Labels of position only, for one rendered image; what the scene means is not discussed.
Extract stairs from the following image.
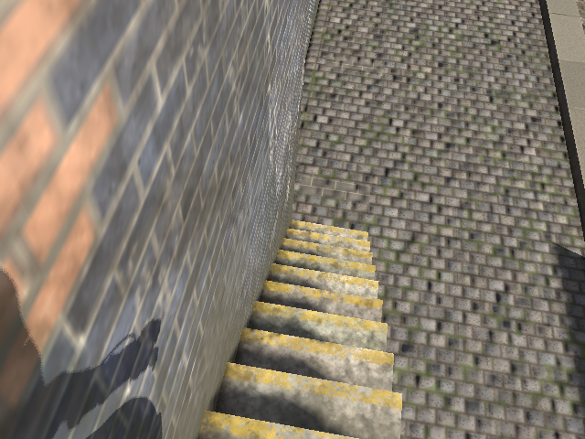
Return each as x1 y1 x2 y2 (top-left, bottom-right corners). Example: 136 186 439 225
197 219 402 439

